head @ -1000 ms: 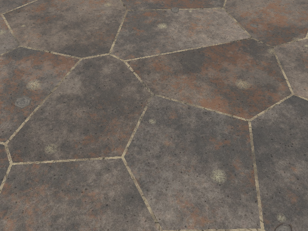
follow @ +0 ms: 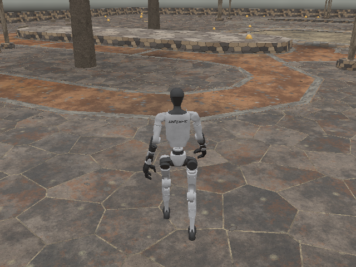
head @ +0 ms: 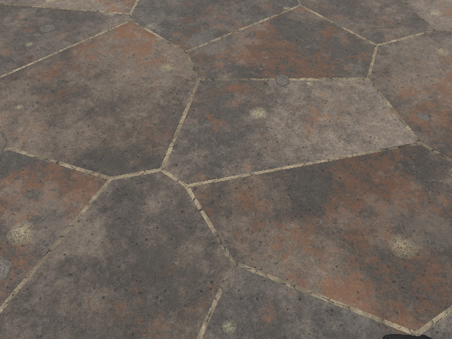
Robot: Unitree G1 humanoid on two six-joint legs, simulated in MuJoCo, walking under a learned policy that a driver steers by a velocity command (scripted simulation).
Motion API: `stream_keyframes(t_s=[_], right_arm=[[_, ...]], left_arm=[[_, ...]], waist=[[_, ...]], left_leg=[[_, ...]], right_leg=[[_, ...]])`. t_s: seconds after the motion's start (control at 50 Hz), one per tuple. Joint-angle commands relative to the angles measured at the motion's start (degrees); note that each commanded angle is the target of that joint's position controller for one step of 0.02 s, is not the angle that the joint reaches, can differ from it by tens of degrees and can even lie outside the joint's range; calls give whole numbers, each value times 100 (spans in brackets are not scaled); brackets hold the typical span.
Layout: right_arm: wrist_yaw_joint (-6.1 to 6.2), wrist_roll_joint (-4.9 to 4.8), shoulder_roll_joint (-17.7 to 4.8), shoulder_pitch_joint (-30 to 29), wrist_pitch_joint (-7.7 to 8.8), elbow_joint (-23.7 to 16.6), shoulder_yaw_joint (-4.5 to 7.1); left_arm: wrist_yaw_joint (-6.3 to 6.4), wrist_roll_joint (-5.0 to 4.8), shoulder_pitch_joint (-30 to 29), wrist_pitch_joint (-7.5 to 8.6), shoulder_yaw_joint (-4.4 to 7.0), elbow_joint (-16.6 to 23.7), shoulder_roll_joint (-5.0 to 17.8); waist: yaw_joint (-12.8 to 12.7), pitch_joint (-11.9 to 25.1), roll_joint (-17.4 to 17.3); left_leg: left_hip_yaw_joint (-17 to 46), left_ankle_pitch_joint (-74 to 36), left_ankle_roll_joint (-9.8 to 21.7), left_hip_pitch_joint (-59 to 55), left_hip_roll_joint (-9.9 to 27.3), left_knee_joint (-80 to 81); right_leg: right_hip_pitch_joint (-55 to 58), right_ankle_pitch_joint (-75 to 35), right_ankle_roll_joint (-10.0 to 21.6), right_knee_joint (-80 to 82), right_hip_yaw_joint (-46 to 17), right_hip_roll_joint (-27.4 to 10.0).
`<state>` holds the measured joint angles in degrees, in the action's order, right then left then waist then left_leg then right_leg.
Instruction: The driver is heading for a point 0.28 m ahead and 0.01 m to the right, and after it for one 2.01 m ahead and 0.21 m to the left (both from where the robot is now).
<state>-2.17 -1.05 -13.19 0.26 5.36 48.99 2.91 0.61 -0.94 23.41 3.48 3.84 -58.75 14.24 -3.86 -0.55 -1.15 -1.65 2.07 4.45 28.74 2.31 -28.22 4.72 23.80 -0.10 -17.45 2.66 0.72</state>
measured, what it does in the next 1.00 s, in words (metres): walks ahead: right foot, then left foot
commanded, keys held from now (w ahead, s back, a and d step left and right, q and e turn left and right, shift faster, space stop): w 0.06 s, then no key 0.46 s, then s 0.40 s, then no key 0.08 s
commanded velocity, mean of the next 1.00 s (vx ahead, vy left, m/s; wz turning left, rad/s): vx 0.08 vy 0.00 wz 0.00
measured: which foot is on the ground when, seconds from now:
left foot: down 0.00-0.68, up 0.70-0.92, down 0.94-1.00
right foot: down 0.00-0.00, up 0.02-0.44, down 0.46-0.94, up 0.96-1.00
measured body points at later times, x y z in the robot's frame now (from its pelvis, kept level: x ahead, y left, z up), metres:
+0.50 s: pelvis +0.19 +0.01 +0.01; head +0.21 +0.00 +0.46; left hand +0.33 +0.26 -0.11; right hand +0.26 -0.25 -0.14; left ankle +0.14 +0.11 -0.72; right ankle +0.28 -0.11 -0.73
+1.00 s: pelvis +0.11 +0.05 +0.00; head +0.14 +0.08 +0.45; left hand +0.25 +0.34 -0.13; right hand +0.16 -0.23 -0.12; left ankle +0.10 +0.15 -0.73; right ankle +0.24 -0.10 -0.69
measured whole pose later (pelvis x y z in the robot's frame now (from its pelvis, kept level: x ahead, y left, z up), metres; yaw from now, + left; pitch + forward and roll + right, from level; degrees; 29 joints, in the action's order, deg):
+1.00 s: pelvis +0.11 +0.05 +0.00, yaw +1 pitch +0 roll -2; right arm 1.1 3.1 -14.5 12.2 -3.1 56.7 3.2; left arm 4.2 -0.6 2.1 -3.6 5.3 -54.8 17.6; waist 1.9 -3.6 1.9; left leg 0.2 20.2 2.6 15.8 0.3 -35.9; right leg -32.2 24.1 -0.3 -45.5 -5.6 2.3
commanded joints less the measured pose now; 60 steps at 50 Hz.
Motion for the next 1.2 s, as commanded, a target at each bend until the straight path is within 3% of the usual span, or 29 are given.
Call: stream_keyframes(t_s=[0.02,0.04,0.06,0.08,0.12,0.2,0.3,0.38,0.44,0.46,0.48,0.5,0.54,0.62,0.66,0.7,0.74,0.78,0.84,0.88,0.92,0.94,0.96,0.98,1.0,1.02,1.08,1.12,1.2], right_arm=[[102,83,-1547,2405,49,344,503],[47,85,-1720,2546,38,444,506],[42,29,-1171,2349,52,386,355],[67,46,-949,1777,67,256,279],[41,150,-669,996,81,112,175],[89,234,-624,1035,105,342,114],[257,193,-843,1072,-31,488,120],[272,150,-817,1230,-142,703,97],[297,43,-696,1194,-215,790,58],[304,122,-595,1438,-200,809,31],[297,210,-429,2120,-170,941,13],[333,207,-243,2196,-212,1026,-43],[393,142,-485,1717,-386,944,-10],[493,114,-748,1421,-611,892,70],[522,99,-683,1332,-665,828,73],[528,108,-525,1101,-749,720,52],[544,82,-666,1003,-862,690,115],[590,25,-552,1221,-924,779,111],[594,64,-497,1530,-899,832,93],[502,24,-609,1763,-886,892,124],[334,93,-692,2033,-920,998,163],[293,194,-1185,1925,-949,845,264],[257,478,-1829,1649,-885,490,351],[313,748,-1592,1519,-736,405,291],[371,581,-1490,719,-632,269,246],[398,372,-1305,131,-561,104,202],[432,137,-410,156,-455,183,-75],[481,130,-370,604,-409,371,-137],[529,113,-782,949,-446,508,-78]], left_arm=[[31,136,-166,14,31,434,605],[-43,74,502,157,-162,403,-134],[-67,-69,48,286,-23,381,526],[-73,-161,-483,359,42,542,767],[26,-22,-755,305,100,534,697],[87,46,-431,34,86,473,285],[72,94,-1255,-54,10,674,205],[54,88,-1644,-107,30,733,359],[39,180,-1458,-71,79,628,479],[67,217,-1304,-58,149,570,776],[97,217,-1398,-81,161,575,975],[83,182,-1394,-131,75,498,560],[23,130,-1787,-197,24,545,380],[34,116,-1914,-176,136,590,757],[128,162,-1710,-254,148,565,816],[262,191,-1503,-346,127,565,895],[329,209,-1602,-332,156,660,1114],[342,132,-2359,-363,133,832,1006],[365,108,-2572,-515,154,773,994],[415,41,-2370,-591,189,674,1069],[436,-111,-2271,-675,196,644,984],[371,0,-1849,-695,114,594,622],[392,187,-2357,-661,165,848,675],[383,69,-2826,-654,308,904,963],[342,-53,-2385,-639,394,753,1109],[359,-27,-1850,-633,410,476,1050],[401,58,-1369,-574,402,130,878],[401,13,-1552,-530,355,173,777],[273,-17,-1762,-498,179,284,566]], waist=[[1257,1646,-349],[834,2248,-1792],[1011,1856,-1089],[920,1051,-802],[510,418,-77],[109,399,-278],[288,505,-339],[427,399,-358],[209,374,-163],[309,561,180],[785,817,749],[714,957,1065],[654,661,786],[508,767,537],[417,1075,698],[235,1247,1159],[126,1334,784],[472,832,569],[575,774,1018],[573,853,1196],[681,569,765],[502,305,-724],[832,-5,-1716],[936,-85,-997],[365,-267,-733],[62,-245,-696],[47,-174,-503],[258,-232,-637],[533,-160,-864]], left_leg=[[1395,28,679,-3749,1085,-105],[4085,1147,1541,-5265,2097,771],[4057,1739,1290,-4975,1889,1058],[3133,833,1057,-4137,1748,1101],[1791,-1639,891,-2545,1360,1190],[764,-3429,928,-1690,1061,1392],[148,-3402,713,-1686,771,1398],[336,-2646,705,-2008,909,1222],[419,-1630,368,-1998,684,606],[302,-962,107,-1825,367,252],[128,429,-143,-1234,-28,89],[32,1404,-336,-1124,-115,-12],[93,1308,-414,-1292,-75,211],[49,187,-371,-1608,-69,-207],[-40,494,-458,-1432,-210,-853],[-3,2688,-548,-901,-502,-2158],[536,3924,-652,-537,-403,-4279],[563,3429,-668,-692,-244,-3783],[273,2743,-742,-1153,-213,-2347],[171,2078,-586,-1540,-214,-1249],[16,1215,-224,-2063,-392,200],[1367,990,243,-2270,723,1061],[3060,535,1373,-929,2315,1753],[3175,1783,1510,-163,2099,1934],[2369,2235,962,-122,1541,1870],[1892,2249,489,-368,1150,1758],[1240,1900,296,-999,834,1552],[1328,1965,428,-1613,862,1566],[1602,2466,387,-2143,885,1530]], right_leg=[[-1884,-2996,449,-3586,23,-688],[-3984,847,177,-5233,-394,334],[-4612,919,287,-5853,-1016,-1],[-4843,424,346,-5873,-859,-246],[-4143,-221,221,-5337,-638,-655],[-3363,-632,48,-4443,-534,-699],[-2905,-2007,-56,-2429,-337,-555],[-2738,-2000,10,-1746,-383,-459],[-2015,-2764,253,-644,-348,-376],[-1406,-4467,382,-654,-706,-731],[-630,-5473,791,-1047,-1074,-1166],[-572,-5100,1131,-1059,-1305,-1359],[-1153,-3896,986,-886,-1302,-1141],[-1327,-5181,841,-1195,-980,-929],[-1043,-6015,1167,-1145,-1309,-1286],[-839,-6587,1751,-748,-1997,-2024],[-1103,-6235,2037,-471,-2102,-2377],[-1932,-4547,1558,-197,-1501,-1866],[-2033,-3505,1234,49,-1248,-1513],[-1850,-3018,1086,110,-1312,-1524],[-2402,-1625,671,-342,-958,-1145],[-3456,28,219,-1539,-165,-445],[-4009,1590,-85,-3202,-342,508],[-3594,1497,-7,-4440,-1412,560],[-3539,816,107,-5002,-1642,672],[-3510,365,96,-5218,-1575,688],[-3250,-393,-222,-5362,-1372,583],[-3372,-475,-360,-4799,-1280,361],[-2663,-58,-535,-2553,-671,-173]])
Velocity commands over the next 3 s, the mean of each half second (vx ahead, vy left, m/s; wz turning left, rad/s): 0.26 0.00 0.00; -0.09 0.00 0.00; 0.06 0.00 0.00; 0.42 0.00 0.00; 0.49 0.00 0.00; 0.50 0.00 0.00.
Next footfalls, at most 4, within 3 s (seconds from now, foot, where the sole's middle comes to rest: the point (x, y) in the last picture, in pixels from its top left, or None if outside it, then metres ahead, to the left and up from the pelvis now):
0.46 right None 0.32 -0.11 -0.76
0.94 left None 0.14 0.15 -0.76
1.34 right None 0.03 -0.06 -0.76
1.70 left None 0.26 0.24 -0.76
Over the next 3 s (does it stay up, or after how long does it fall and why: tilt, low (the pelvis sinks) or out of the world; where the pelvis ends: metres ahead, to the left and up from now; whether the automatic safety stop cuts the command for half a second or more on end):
stays up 0.86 0.18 0.02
